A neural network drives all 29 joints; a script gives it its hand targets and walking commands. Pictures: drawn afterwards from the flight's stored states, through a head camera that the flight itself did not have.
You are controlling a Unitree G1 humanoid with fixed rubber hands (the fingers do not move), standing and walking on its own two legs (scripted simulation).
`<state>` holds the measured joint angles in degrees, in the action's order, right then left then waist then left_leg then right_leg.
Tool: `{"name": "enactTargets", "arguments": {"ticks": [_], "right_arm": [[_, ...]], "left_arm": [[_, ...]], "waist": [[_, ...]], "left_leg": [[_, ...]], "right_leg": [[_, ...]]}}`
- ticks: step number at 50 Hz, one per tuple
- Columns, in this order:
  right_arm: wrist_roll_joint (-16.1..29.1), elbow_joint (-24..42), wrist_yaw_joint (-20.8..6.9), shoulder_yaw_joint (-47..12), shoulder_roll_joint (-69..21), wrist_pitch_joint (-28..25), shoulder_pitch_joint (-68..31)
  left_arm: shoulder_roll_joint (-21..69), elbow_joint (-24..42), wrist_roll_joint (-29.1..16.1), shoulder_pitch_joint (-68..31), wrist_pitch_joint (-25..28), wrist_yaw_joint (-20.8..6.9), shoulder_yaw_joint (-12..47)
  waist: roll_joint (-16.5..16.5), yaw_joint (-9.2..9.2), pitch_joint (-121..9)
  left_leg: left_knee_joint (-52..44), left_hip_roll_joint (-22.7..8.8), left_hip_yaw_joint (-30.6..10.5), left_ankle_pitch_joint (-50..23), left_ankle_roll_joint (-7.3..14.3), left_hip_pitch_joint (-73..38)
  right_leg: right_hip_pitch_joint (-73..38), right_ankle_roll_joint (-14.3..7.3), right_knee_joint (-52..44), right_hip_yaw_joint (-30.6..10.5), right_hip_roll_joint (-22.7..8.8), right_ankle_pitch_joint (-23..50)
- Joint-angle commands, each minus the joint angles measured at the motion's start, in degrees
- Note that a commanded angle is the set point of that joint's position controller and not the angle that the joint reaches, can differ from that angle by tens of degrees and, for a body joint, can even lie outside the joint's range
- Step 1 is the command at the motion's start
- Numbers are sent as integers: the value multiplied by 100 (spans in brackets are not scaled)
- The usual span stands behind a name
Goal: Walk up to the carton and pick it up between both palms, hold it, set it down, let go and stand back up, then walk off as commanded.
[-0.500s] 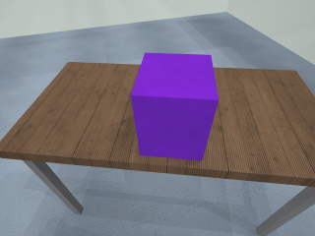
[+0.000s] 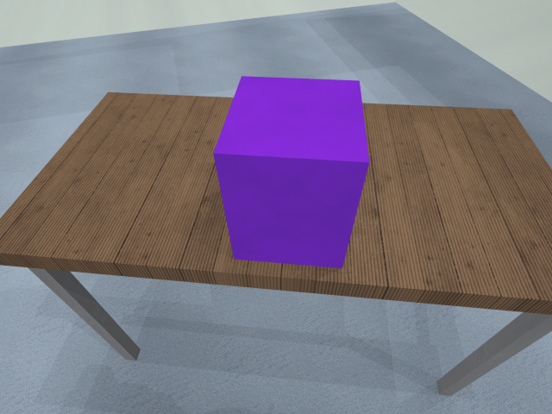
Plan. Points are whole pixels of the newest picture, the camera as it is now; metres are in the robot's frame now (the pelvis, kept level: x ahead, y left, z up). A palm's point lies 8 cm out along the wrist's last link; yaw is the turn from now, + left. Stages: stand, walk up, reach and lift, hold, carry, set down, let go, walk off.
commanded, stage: walk off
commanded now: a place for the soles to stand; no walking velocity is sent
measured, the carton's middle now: (293, 174) +0.49 +0.01 +0.08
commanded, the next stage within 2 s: none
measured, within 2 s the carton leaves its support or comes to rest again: neither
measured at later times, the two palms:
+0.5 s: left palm out of the picture +0.05 +0.36 -0.12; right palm out of the picture -0.02 -0.25 -0.11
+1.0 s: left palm out of the picture -0.06 +0.40 -0.14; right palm out of the picture -0.20 -0.19 -0.10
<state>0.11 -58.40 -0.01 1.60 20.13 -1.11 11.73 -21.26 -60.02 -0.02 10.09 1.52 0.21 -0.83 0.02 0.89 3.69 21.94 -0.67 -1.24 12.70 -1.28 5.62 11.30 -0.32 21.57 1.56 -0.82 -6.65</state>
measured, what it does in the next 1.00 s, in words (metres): walks backwards: right foot, then left foot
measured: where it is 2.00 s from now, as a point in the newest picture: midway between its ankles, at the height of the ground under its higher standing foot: outside the picture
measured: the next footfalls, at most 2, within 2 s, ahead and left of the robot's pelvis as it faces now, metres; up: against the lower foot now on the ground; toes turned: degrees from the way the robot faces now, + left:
right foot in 0.60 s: -0.12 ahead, -0.08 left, +0.00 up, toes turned -8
left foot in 0.88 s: -0.18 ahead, +0.19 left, +0.00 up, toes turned -11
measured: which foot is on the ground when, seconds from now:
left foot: down 0.00-0.66, up 0.68-0.86, down 0.88-1.00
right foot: down 0.00-0.22, up 0.24-0.58, down 0.60-0.88, up 0.90-1.00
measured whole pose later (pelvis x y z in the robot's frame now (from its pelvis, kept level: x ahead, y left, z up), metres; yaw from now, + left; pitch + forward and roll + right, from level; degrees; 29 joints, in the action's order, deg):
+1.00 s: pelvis -0.24 +0.12 -0.03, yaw -10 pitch -5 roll +0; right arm -1.7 -40.4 3.1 -0.6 21.1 -0.4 16.0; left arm -23.5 -42.4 2.7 9.0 -3.5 0.2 -5.1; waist 5.2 0.2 8.0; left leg 41.6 4.3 1.5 22.6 4.6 14.0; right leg 30.3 1.5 61.7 -2.7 1.8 -24.1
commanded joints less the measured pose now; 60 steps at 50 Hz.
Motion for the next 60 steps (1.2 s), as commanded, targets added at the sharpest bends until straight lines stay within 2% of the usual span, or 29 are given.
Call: {"name": "enactTargets", "arguments": {"ticks": [1,3,6,9,11,12,13,15,20,26,29,30,31,32,34,36,38,39,40,42,43,44,45,46,47,49,52,54,60], "right_arm": [[157,1736,233,259,1092,-181,-145],[-3,1800,297,251,982,-98,-53],[-1,2017,292,199,1037,128,173],[-130,2234,217,433,1360,217,833],[-101,2601,177,511,1798,288,542],[-165,2798,220,366,1453,367,150],[-112,2670,218,440,1760,250,15],[-158,2764,330,502,1677,119,-60],[-260,2775,513,475,1394,110,48],[-374,2528,457,400,1436,90,603],[-337,2364,359,412,1600,25,535],[-322,2245,349,399,1559,8,553],[-260,2404,323,369,1317,9,662],[-292,2462,394,307,1090,86,691],[-226,2445,360,219,1051,244,334],[-285,2957,298,188,1085,307,450],[-246,2578,322,103,1286,344,659],[-238,2593,345,120,1301,312,876],[-168,2290,325,95,1411,228,762],[-92,2209,328,128,1280,98,963],[-94,2120,322,300,1618,65,1170],[-143,2238,345,153,1568,74,1419],[-49,2000,362,101,1707,71,1180],[-197,2110,392,339,1947,-32,857],[-241,2191,408,390,2000,-48,233],[-256,2101,392,356,1796,-87,20],[-307,1887,497,364,1730,-42,-83],[-322,1837,474,417,1764,9,67],[-319,1573,565,393,1536,-60,1156]], "left_arm": [[-1296,962,12,408,-101,-19,-604],[-1120,1243,-4,158,-166,-6,-570],[-1218,1911,-17,-238,-284,-45,-584],[-951,2267,180,-772,-425,-46,-592],[-613,2317,277,-364,-517,-44,-707],[-610,1931,250,-22,-529,-16,-728],[-501,2052,239,-277,-537,84,-758],[-904,1932,213,-301,-560,-18,-842],[-981,1770,416,619,-485,-150,-937],[-987,1752,398,875,-418,-138,-814],[-1069,1756,369,1317,-306,17,-824],[-1179,1761,349,1412,-263,80,-775],[-1400,1703,281,1499,-233,104,-773],[-1498,1881,272,1029,-262,88,-693],[-1385,2010,318,227,-384,139,-724],[-1426,2379,234,-145,-404,190,-637],[-1463,2395,203,-487,-435,184,-561],[-1496,2330,224,-251,-434,144,-596],[-1603,2284,192,155,-459,145,-639],[-1505,2344,174,29,-470,93,-646],[-1275,2244,258,416,-444,64,-685],[-933,2265,307,434,-490,67,-646],[-967,2093,278,407,-444,91,-629],[-1017,2189,352,68,-436,93,-691],[-1216,2058,281,34,-462,0,-753],[-1162,1859,278,524,-408,-90,-768],[-1139,1724,311,839,-503,-316,-776],[-1235,1812,305,718,-577,-347,-802],[-1352,1914,253,562,-463,-479,-727]], "waist": [[461,157,-836],[1129,73,-828],[885,-166,-569],[-103,-596,-189],[-2055,-386,291],[-1140,-33,629],[-1429,-169,412],[-914,-180,83],[26,49,-1085],[-271,-82,-790],[-254,79,-1072],[365,16,-1141],[959,79,-1520],[1539,-13,-1844],[902,-199,-622],[284,-402,-51],[546,-632,595],[610,-549,349],[-46,-411,457],[-487,-431,635],[-1128,-276,265],[-773,-195,852],[71,-8,877],[-597,-99,551],[-804,40,943],[-407,338,36],[-487,363,-352],[-667,335,25],[-221,-14,-472]], "left_leg": [[2096,-112,339,-299,261,979],[3186,288,309,1854,164,1313],[3457,394,65,1762,248,1348],[1491,-130,-98,639,451,781],[-221,-1853,-2006,-2920,1055,1433],[-176,-1584,-1474,-3097,733,1735],[-431,-2067,-2168,-2334,991,1940],[-432,-1865,-2634,-1196,730,1694],[207,-1620,-1537,-1552,648,189],[119,-1547,-1458,-1429,656,1038],[910,-1409,-931,-2005,684,1148],[1544,-1048,-516,-2134,488,1078],[2777,-363,104,-635,260,1293],[3869,208,251,2343,215,1514],[5376,356,-656,2428,239,1159],[5188,277,-604,2078,236,1466],[4263,264,-307,1965,148,1629],[2966,300,-52,1993,89,1853],[1972,342,95,1644,103,1882],[-60,171,-457,-139,280,1230],[-54,-733,-1872,-2977,382,81],[-134,-1365,-2693,-3977,632,470],[163,-1534,-2611,-4272,759,509],[-460,-2100,-3577,-2023,1039,1102],[-860,-1905,-3547,-354,1002,1688],[-272,-1583,-2730,-1346,910,930],[-231,-1259,-2086,-503,861,780],[-480,-1073,-1960,938,816,1167],[-402,-1130,-2265,983,640,-283]], "right_leg": [[-237,-549,456,-1085,-1043,1932],[-101,-1022,331,-1491,-1427,2449],[527,-1014,362,-1328,-1285,1437],[1699,-369,1621,-492,-493,120],[2847,106,5268,176,662,-2625],[2849,49,5485,-583,669,-2436],[2985,80,5792,-887,647,-2401],[2894,122,6128,-1478,650,-2062],[2742,124,4658,-884,411,-1910],[758,-134,2159,-283,194,-1338],[-262,-348,1244,-531,-216,-576],[-187,-514,920,-929,-651,495],[-702,-884,601,-1930,-1425,2063],[-661,-1375,517,-2286,-1787,2163],[1964,-1496,-264,-2675,-1969,-917],[2103,-1364,-298,-2536,-1933,-669],[2057,-1099,10,-2129,-1674,196],[1030,-933,596,-1803,-1371,1226],[615,-879,868,-1789,-1239,1625],[973,-447,2383,-867,-344,1082],[2195,-169,3440,-200,409,-1727],[3053,31,4132,28,491,-2384],[3127,11,4174,-272,217,-2200],[2763,141,4630,-621,176,-2042],[2383,240,4747,-891,114,-1720],[1954,190,4637,-807,192,-1356],[1652,175,4459,-621,288,-1276],[1591,143,4740,-409,465,-1424],[2180,-144,3496,-122,288,-1952]]}}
